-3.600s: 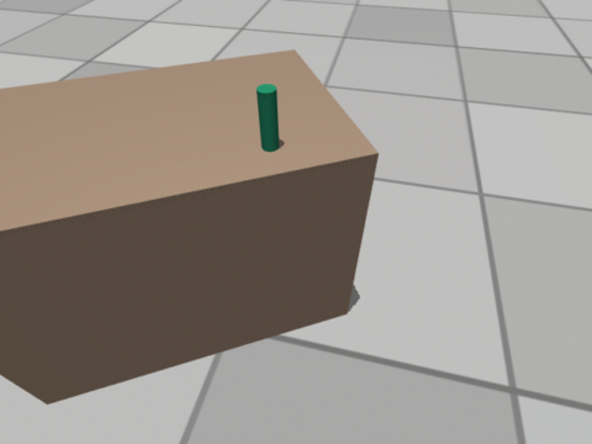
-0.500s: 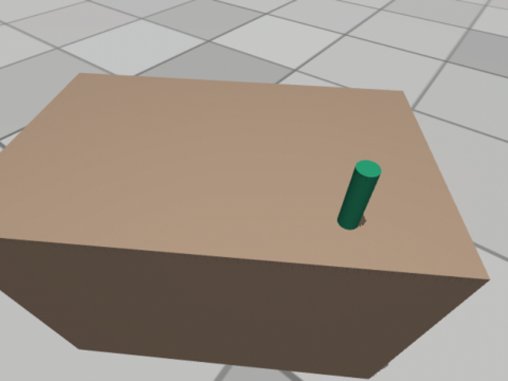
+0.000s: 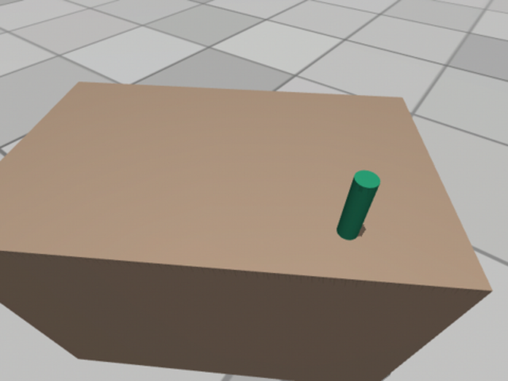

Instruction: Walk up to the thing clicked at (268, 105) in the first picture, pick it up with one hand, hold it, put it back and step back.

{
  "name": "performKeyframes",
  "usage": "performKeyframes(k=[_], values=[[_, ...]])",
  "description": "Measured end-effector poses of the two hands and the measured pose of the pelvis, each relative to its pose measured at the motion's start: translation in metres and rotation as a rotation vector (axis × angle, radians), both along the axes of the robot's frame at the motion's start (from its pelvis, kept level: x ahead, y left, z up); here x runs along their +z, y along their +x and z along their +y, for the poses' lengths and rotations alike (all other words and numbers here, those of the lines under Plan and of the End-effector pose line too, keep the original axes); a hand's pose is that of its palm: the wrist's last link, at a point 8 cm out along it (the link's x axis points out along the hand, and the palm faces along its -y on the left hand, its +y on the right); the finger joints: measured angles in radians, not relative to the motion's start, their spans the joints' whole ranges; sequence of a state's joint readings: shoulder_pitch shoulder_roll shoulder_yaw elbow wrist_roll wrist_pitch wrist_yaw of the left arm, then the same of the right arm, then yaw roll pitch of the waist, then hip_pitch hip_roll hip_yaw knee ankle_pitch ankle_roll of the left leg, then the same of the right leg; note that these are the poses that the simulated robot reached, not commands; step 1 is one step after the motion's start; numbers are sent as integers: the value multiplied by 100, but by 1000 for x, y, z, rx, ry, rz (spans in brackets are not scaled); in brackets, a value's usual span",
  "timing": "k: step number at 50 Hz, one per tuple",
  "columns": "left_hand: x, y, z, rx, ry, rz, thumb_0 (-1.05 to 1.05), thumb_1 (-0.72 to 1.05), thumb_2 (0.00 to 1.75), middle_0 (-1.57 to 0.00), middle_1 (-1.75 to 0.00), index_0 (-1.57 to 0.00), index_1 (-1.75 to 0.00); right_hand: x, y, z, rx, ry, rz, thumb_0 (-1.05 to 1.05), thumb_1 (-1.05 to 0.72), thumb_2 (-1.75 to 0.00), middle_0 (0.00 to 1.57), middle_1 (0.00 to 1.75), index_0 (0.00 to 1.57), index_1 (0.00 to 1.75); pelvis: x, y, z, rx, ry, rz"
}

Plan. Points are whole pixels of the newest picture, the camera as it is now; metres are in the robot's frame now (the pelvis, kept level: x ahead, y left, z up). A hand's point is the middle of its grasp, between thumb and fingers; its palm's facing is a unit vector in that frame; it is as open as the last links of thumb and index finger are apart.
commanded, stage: stand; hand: right
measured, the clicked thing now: (356, 207) +0.43 -0.16 +0.04
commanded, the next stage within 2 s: rise first in 2.00 s
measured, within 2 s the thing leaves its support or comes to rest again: neither
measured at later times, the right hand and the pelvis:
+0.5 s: hand out of the picture +0.08 -0.26 -0.15, palm faces +0.00 +0.94 -0.34, open 7.4 cm; pelvis +0.01 -0.01 +0.00, yaw -1 degrees
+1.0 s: hand out of the picture +0.07 -0.26 -0.16, palm faces -0.01 +0.94 -0.35, open 7.4 cm; pelvis +0.00 -0.01 +0.00, yaw -1 degrees
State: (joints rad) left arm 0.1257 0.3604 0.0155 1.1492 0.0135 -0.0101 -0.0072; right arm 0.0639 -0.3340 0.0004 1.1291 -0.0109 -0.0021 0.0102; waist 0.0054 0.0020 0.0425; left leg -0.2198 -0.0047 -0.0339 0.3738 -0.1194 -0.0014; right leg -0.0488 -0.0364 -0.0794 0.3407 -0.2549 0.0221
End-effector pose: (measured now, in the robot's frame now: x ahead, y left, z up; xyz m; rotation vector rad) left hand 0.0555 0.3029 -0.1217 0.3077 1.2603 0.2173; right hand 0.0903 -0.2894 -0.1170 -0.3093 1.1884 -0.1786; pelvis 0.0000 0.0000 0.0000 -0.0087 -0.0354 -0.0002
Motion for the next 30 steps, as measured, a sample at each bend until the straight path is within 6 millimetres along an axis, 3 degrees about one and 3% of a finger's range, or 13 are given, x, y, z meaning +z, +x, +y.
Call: performKeyframes(k=[21,30], values=[[3,25,-16,-34,-8,-31,1,90,90,-20,-30,-21,-30,-1,-15,-17,-39,-15,34,1,-90,-90,20,30,20,30,1,7,-9,-16,4,-6],[4,26,-17,-39,-5,-39,1,90,90,-20,-30,-21,-30,-1,-20,-18,-40,-14,37,1,-90,-90,20,30,20,30,1,6,-11,-17,3,-10]])
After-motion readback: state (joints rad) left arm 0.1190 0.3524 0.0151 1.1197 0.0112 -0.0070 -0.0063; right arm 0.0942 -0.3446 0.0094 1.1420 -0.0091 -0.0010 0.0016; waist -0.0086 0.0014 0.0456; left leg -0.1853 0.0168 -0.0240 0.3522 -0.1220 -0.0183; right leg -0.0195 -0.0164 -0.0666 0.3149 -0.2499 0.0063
